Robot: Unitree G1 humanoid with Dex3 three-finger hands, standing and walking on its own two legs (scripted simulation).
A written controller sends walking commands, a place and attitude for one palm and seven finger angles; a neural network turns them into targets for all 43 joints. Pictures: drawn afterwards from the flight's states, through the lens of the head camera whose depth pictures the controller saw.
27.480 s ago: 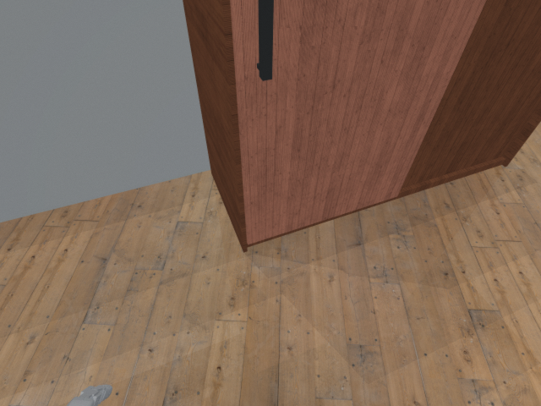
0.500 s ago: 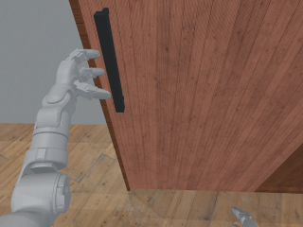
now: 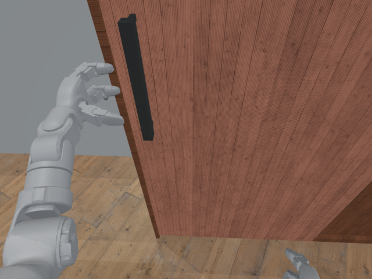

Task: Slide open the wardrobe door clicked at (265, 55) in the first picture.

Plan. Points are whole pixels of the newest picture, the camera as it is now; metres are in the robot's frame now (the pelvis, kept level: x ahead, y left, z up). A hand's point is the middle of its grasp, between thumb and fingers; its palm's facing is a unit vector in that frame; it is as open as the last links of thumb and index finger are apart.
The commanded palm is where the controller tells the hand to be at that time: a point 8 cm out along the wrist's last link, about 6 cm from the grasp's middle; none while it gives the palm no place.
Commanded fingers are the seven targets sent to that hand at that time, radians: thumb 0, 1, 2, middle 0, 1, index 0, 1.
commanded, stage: move the hooked fingers beside the handle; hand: left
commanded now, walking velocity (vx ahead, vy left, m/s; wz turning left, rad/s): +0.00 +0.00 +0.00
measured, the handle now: (141, 85) +0.48 +0.12 +0.20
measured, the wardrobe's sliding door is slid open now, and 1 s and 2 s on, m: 0.00 0.00 0.00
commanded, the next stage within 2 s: none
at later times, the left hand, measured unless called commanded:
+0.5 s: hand (95, 108) +0.40 +0.20 +0.20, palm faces +0.05 -1.00 +0.00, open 14.0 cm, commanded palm +0.38 +0.25 +0.21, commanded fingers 0.00 -0.50 0.30 -0.30 -1.20 -0.30 -1.20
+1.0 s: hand (103, 92) +0.41 +0.18 +0.23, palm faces +0.02 -1.00 +0.00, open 14.0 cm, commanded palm +0.38 +0.24 +0.21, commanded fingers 0.00 -0.50 0.30 -0.30 -1.20 -0.30 -1.20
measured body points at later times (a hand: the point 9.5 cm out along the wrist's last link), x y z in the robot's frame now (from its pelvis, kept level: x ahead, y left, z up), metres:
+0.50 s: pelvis +0.00 +0.01 +0.00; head -0.01 -0.01 +0.45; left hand +0.39 +0.26 +0.20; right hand +0.14 -0.24 -0.10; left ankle +0.01 +0.12 -0.74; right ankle -0.05 -0.09 -0.74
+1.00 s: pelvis +0.00 +0.01 +0.00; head -0.02 -0.01 +0.45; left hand +0.40 +0.24 +0.23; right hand +0.13 -0.24 -0.10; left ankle +0.01 +0.12 -0.74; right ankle -0.05 -0.09 -0.74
